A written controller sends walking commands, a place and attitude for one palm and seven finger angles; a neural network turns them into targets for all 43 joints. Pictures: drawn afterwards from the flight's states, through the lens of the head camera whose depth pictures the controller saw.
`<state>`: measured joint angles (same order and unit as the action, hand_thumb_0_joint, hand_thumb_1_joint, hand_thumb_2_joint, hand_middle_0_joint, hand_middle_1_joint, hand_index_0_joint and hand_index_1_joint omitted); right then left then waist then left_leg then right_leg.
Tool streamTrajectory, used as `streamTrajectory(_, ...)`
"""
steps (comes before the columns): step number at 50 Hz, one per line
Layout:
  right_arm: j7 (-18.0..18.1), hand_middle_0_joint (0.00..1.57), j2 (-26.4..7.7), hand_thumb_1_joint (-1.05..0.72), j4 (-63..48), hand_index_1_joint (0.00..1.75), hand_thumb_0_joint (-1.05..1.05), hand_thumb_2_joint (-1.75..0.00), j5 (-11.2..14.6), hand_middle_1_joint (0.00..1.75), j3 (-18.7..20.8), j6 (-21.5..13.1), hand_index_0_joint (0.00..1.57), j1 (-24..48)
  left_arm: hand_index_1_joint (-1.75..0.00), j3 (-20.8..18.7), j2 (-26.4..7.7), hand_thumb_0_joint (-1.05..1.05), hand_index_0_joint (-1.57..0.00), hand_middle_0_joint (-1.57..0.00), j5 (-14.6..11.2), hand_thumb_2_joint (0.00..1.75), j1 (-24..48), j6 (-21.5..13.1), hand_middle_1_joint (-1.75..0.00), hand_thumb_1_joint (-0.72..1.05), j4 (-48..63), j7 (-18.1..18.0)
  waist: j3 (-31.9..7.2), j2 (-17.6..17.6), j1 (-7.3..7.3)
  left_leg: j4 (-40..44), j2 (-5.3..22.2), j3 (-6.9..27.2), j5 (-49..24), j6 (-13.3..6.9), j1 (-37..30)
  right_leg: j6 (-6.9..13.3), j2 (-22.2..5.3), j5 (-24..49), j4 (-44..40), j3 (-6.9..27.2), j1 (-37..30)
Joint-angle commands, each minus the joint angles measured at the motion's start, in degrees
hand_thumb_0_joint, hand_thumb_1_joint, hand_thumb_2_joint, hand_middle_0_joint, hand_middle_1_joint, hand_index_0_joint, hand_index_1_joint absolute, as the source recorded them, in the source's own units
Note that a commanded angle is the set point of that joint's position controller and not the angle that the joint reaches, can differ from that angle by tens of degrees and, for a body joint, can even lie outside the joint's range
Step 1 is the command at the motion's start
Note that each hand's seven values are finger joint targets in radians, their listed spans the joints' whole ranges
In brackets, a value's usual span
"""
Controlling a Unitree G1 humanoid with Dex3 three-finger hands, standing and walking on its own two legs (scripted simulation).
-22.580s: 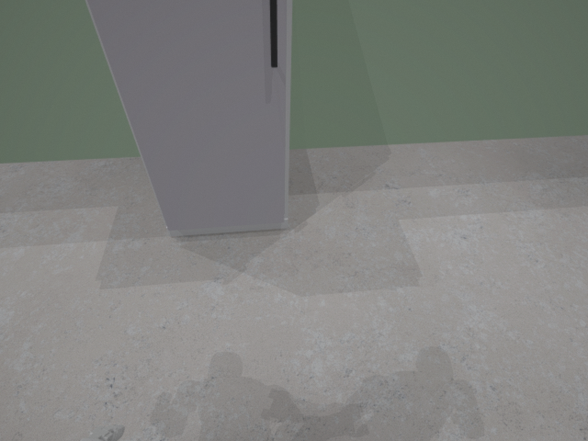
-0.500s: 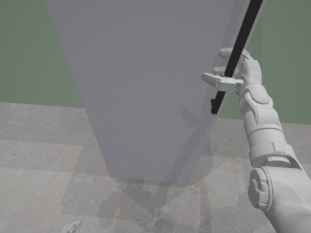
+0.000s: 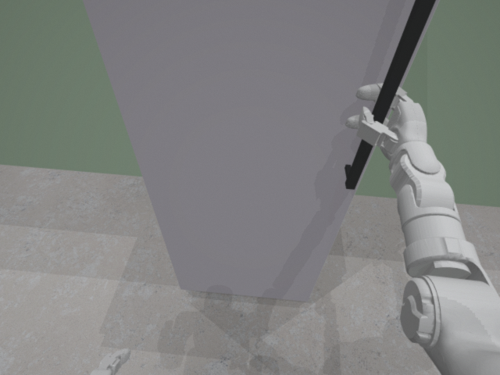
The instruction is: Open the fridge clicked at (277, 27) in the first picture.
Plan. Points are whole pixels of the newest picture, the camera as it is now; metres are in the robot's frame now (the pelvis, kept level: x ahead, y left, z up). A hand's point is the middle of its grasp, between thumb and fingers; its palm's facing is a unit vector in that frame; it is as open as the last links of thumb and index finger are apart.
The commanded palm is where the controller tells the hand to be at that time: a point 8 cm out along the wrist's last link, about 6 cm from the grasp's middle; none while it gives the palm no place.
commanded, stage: grip the handle and tug to test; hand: right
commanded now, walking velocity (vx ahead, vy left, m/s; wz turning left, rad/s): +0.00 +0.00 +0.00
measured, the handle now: (389, 74) +0.50 -0.14 +0.26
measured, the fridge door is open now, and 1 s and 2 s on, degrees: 0 0 22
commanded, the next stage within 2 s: pull the door a little, standing still in 0.52 s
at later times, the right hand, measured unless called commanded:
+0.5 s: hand (366, 131) +0.44 -0.12 +0.20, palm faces -0.03 +1.00 +0.04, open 5.2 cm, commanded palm +0.40 -0.18 +0.20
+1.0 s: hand (365, 134) +0.44 -0.12 +0.20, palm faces -0.01 +1.00 +0.02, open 5.7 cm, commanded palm +0.37 -0.17 +0.20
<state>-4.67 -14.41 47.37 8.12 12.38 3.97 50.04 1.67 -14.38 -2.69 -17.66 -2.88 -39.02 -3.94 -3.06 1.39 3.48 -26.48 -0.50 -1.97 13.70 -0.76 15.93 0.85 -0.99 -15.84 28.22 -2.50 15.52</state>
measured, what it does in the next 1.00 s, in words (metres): stands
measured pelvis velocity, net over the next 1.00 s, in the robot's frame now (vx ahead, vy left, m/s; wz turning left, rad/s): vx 0.04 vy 0.00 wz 0.03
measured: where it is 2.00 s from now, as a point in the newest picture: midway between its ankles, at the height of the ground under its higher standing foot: outside the picture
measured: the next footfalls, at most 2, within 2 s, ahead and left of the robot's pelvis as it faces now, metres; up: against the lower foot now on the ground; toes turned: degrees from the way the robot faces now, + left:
left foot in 1.76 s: +0.29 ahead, +0.07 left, +0.00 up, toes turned -1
right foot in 1.98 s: +0.12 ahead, +0.00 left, +0.00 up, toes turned -11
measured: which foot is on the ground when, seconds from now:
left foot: down 0.00-1.00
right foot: down 0.00-1.00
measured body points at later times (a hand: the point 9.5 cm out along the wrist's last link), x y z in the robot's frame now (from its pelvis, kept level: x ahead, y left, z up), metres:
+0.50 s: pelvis +0.01 +0.00 +0.00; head +0.01 +0.01 +0.45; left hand +0.11 +0.26 -0.10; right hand +0.44 -0.17 +0.20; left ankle +0.00 +0.11 -0.74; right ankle -0.02 -0.11 -0.74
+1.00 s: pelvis +0.04 +0.00 +0.01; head +0.03 +0.01 +0.45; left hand +0.19 +0.23 -0.09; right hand +0.43 -0.17 +0.20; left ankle +0.00 +0.11 -0.74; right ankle -0.01 -0.11 -0.74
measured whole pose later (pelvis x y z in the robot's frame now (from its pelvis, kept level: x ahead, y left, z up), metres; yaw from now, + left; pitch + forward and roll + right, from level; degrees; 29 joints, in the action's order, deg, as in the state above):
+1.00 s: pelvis +0.04 +0.00 +0.01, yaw +2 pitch +2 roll +0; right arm -1.0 -10.7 14.0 9.7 10.2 18.5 29.4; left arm 2.1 -12.6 -2.4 -12.5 2.5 -33.9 -2.3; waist -4.4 2.3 1.4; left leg -22.7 -0.5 -0.1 14.7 -0.6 9.4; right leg 0.8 -0.7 -16.1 23.6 -4.0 8.1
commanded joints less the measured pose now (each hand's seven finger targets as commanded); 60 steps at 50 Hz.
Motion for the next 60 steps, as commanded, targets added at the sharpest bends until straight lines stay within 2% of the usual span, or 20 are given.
streamTrajectory(1, 1.65, 0.45, -14.82, -0.90, -11.46, 1.40, 0.00, -0.90, -0.50, 1.40, 3.46, -3.56, 0.45, 29.96, -0.30, -2.47, -7.51, 0.00, -0.20, -0.20, -0.08, 0.90, 0.82, -1.61, -0.30, 0.90, 6.67, -0.92, -15.94, -4.07, -0.53, 2.44, 0.28, 0.92, -16.74, -0.76, -7.39, 1.85, 0.45, 14.07, -2.44, 1.61, -4.47)
streamTrajectory(3, 1.91, 0.45, -14.46, -0.90, -12.53, 1.40, 0.00, -0.90, -0.72, 1.40, 3.32, -3.82, 0.45, 30.68, -0.30, -2.47, -7.17, 0.00, -0.20, -0.20, -0.02, 0.90, 1.06, -1.73, -0.30, 0.90, 6.89, -0.86, -16.92, -2.02, -0.83, 2.21, 0.30, 1.15, -17.19, -0.92, -7.37, 1.82, 0.58, 14.66, -2.39, 1.63, -5.14)
streamTrajectory(6, 1.54, 0.45, -14.41, -0.90, -12.58, 1.40, 0.00, -0.90, -0.34, 1.40, 3.57, -4.14, 0.45, 28.60, -0.30, -2.54, -7.34, 0.00, -0.20, -0.20, 0.07, 0.90, 0.85, -1.48, -0.30, 0.90, 7.15, -0.82, -18.31, -3.29, -1.15, 1.94, 0.21, 0.99, -19.32, -0.98, -8.93, 1.83, 0.60, 16.48, -2.20, 1.60, -5.53)
streamTrajectory(7, 1.48, 0.45, -15.85, -0.90, -12.74, 1.40, 0.00, -0.90, 0.07, 1.40, 5.43, -4.12, 0.45, 26.58, -0.30, -2.56, -7.37, 0.00, -0.20, -0.20, -0.04, 0.90, 1.11, -1.42, -0.30, 0.90, 7.45, -0.88, -19.19, -4.24, -1.90, 1.78, 0.20, 1.00, -19.69, -1.01, -9.97, 1.79, 0.55, 16.58, -2.39, 1.55, -5.22)
streamTrajectory(9, 0.93, 0.45, -14.36, -0.90, -15.36, 1.40, 0.00, -0.90, 0.59, 1.40, 4.50, -4.18, 0.45, 25.65, -0.30, -2.57, -7.13, 0.00, -0.20, -0.20, -0.12, 0.90, 1.89, -1.48, -0.30, 0.90, 8.08, -0.78, -20.21, -3.05, -2.25, 1.66, 0.21, 1.16, -21.54, -1.09, -11.04, 1.81, 0.68, 17.75, -2.38, 1.18, -6.05)
streamTrajectory(11, 0.58, 0.45, -15.04, -0.90, -15.33, 1.40, 0.00, -0.90, 0.68, 1.40, 4.78, -3.91, 0.45, 22.81, -0.30, -2.56, -7.48, 0.00, -0.20, -0.20, -0.24, 0.90, 1.99, -1.18, -0.30, 0.90, 8.31, -0.85, -19.07, -5.09, -2.27, 1.96, 0.24, 1.01, -21.34, -0.89, -11.67, 1.92, 0.56, 17.19, -2.57, 0.97, -5.18)
streamTrajectory(14, 0.58, 0.45, -12.13, -0.90, -19.51, 1.40, 0.00, -0.90, 0.50, 1.40, 2.30, -3.33, 0.45, 22.62, -0.30, -2.57, -6.89, 0.00, -0.20, -0.20, -0.49, 0.90, 3.15, -1.37, -0.30, 0.90, 8.95, -0.61, -17.94, -2.64, -2.17, 2.24, 0.12, 0.94, -21.15, -0.96, -10.38, 1.89, 0.43, 17.60, -2.85, 0.86, -6.65)
streamTrajectory(16, 0.98, 0.45, -14.22, -0.90, -22.20, 1.40, 0.00, -0.90, 0.82, 1.40, 4.67, -2.81, 0.45, 19.59, -0.30, -2.76, -7.19, 0.00, -0.20, -0.20, -0.30, 0.90, 3.49, -1.13, -0.30, 0.90, 9.51, -0.56, -19.76, -3.59, -3.49, 2.08, 0.14, 0.92, -22.55, -1.04, -12.73, 1.90, 0.38, 19.21, -2.97, 0.75, -6.90)
streamTrajectory(18, 0.62, 0.45, -12.45, -0.90, -25.17, 1.40, 0.00, -0.90, 1.44, 1.40, 3.67, -1.73, 0.45, 18.15, -0.30, -2.57, -6.82, 0.00, -0.20, -0.20, -0.51, 0.90, 4.67, -0.99, -0.30, 0.90, 10.11, -0.43, -19.92, -2.89, -3.71, 1.96, 0.13, 0.79, -24.32, -1.09, -13.58, 1.79, 0.48, 20.49, -3.27, 0.59, -7.59)
streamTrajectory(26, 0.34, 0.45, -13.76, -0.90, -32.07, 1.40, 0.00, -0.90, 2.03, 1.40, 5.88, 3.31, 0.45, 6.95, -0.30, -2.54, -6.85, 0.00, -0.20, -0.20, -0.56, 0.90, 7.37, 0.65, -0.30, 0.90, 11.75, -0.38, -18.28, -3.85, -5.47, 2.16, 0.45, 0.79, -28.64, -0.97, -16.35, 1.69, 0.22, 24.00, -3.79, -0.36, -7.91)
streamTrajectory(28, 0.49, 0.45, -12.92, -0.90, -33.63, 1.40, 0.00, -0.90, 2.15, 1.40, 5.02, 4.72, 0.45, 8.63, -0.30, -2.34, -6.69, 0.00, -0.20, -0.20, -0.57, 0.90, 7.74, 1.01, -0.30, 0.90, 11.79, -0.37, -17.05, -3.48, -4.91, 2.32, 0.38, 0.69, -28.85, -0.97, -15.54, 1.66, 0.33, 24.10, -3.86, -0.13, -8.14)
streamTrajectory(31, 1.14, 0.45, -13.49, -0.90, -36.94, 1.40, 0.00, -0.90, 1.88, 1.40, 5.75, 6.18, 0.45, 7.02, -0.30, -2.59, -6.59, 0.00, -0.20, -0.20, -0.44, 0.90, 8.37, 1.57, -0.30, 0.90, 12.29, -0.39, -19.02, -2.18, -5.46, 1.79, 0.39, 0.55, -31.44, -1.17, -16.51, 1.45, 0.09, 28.45, -3.31, -0.12, -10.07)
streamTrajectory(32, 1.24, 0.45, -9.34, -0.90, -38.06, 1.40, 0.00, -0.90, 1.96, 1.40, 1.76, 6.72, 0.45, 10.47, -0.30, -2.35, -6.22, 0.00, -0.20, -0.20, -0.43, 0.90, 8.68, 1.62, -0.30, 0.90, 12.09, -0.42, -18.89, -0.72, -4.17, 1.71, 0.44, 0.56, -32.39, -1.03, -15.39, 1.49, 0.29, 29.33, -3.05, -0.12, -10.95)
streamTrajectory(34, 2.17, 0.45, -5.87, -0.90, -36.68, 1.40, 0.00, -0.90, 1.64, 1.40, -1.42, 7.81, 0.45, 15.48, -0.30, -2.62, -6.05, 0.00, -0.20, -0.20, -0.41, 0.90, 7.80, 1.51, -0.30, 0.90, 10.77, -0.46, -17.20, -1.47, -2.37, 2.18, 0.04, 0.14, -30.05, -0.92, -11.80, 1.27, -0.05, 28.81, -2.45, 0.66, -12.15)
streamTrajectory(36, 2.93, 0.45, -6.74, -0.90, -37.21, 1.40, 0.00, -0.90, 1.62, 1.40, 0.09, 8.20, 0.45, 11.85, -0.30, -2.79, -6.33, 0.00, -0.20, -0.20, -0.06, 0.90, 7.98, 1.59, -0.30, 0.90, 10.98, -0.41, -18.67, -2.75, -3.48, 1.98, -0.09, 0.05, -30.78, -1.03, -12.95, 1.31, -0.06, 30.48, -2.25, 0.74, -12.79)
streamTrajectory(38, 3.01, 0.45, -5.78, -0.90, -39.54, 1.40, 0.00, -0.90, 1.55, 1.40, -0.50, 8.65, 0.45, 10.30, -0.30, -2.55, -5.91, 0.00, -0.20, -0.20, 0.05, 0.90, 8.60, 1.80, -0.30, 0.90, 11.36, -0.23, -21.06, -1.15, -4.15, 1.24, 0.22, 0.11, -33.11, -1.19, -14.52, 1.13, 0.31, 32.67, -2.12, 0.82, -13.45)
streamTrajectory(46, 1.77, 0.45, -4.65, -0.90, -49.08, 1.40, 0.00, -0.90, 2.37, 1.40, -0.49, 9.24, 0.45, -2.97, -0.30, -2.46, -5.53, 0.00, -0.20, -0.20, 0.32, 0.90, 10.87, 2.69, -0.30, 0.90, 13.76, 0.84, -22.72, -3.56, -6.44, 0.50, 0.47, -0.18, -39.24, -1.08, -18.65, 0.86, -0.30, 40.75, -2.26, 0.86, -14.85)
streamTrajectory(53, 0.95, 0.45, -4.47, -0.90, -63.60, 1.40, 0.00, -0.90, 2.97, 1.40, -0.19, 11.74, 0.45, -17.59, -0.30, -1.73, -4.79, 0.00, -0.20, -0.20, 0.30, 0.90, 14.01, 3.49, -0.30, 0.90, 16.69, 2.14, -21.59, -1.34, -8.33, 0.15, 0.96, -0.07, -41.39, -1.20, -20.51, 0.71, -0.40, 42.65, -2.82, 0.76, -13.95)
streamTrajectory(56, 0.83, 0.45, -4.58, -0.90, -69.76, 1.40, 0.00, -0.90, 3.42, 1.40, 0.38, 13.36, 0.45, -27.29, -0.30, -1.66, -4.84, 0.00, -0.20, -0.20, 0.23, 0.90, 15.44, 3.89, -0.30, 0.90, 17.95, 2.74, -19.98, -2.34, -9.08, 0.24, 0.90, -0.24, -40.53, -1.20, -20.60, 0.71, -0.50, 41.31, -2.92, 0.79, -12.65)
streamTrajectory(60, 0.79, 0.45, -3.55, -0.90, -82.08, 1.40, 0.00, -0.90, 4.22, 1.40, -0.03, 15.63, 0.45, -41.04, -0.30, -1.09, -4.02, 0.00, -0.20, -0.20, 0.08, 0.90, 17.22, 4.26, -0.30, 0.90, 19.52, 3.69, -18.05, -1.03, -9.30, -0.27, 1.16, -0.41, -40.97, -1.01, -20.14, 0.77, -0.08, 38.87, -2.87, 1.02, -10.62)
